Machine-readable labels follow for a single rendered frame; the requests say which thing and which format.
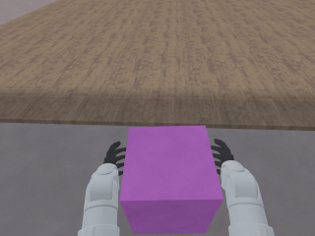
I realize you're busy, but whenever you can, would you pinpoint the right robot hand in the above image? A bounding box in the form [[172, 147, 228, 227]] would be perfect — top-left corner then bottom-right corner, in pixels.
[[211, 139, 234, 175]]

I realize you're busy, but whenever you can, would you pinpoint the carton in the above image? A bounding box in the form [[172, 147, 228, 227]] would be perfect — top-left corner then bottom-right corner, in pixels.
[[119, 125, 223, 234]]

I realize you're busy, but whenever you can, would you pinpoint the robot right forearm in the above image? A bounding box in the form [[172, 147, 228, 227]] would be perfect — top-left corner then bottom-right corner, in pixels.
[[220, 160, 275, 236]]

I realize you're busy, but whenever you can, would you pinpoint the robot left forearm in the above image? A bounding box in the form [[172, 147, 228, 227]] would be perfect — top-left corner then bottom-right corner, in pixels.
[[77, 163, 120, 236]]

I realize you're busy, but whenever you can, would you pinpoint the left robot hand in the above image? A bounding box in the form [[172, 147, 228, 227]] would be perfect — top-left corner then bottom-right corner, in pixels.
[[103, 141, 126, 176]]

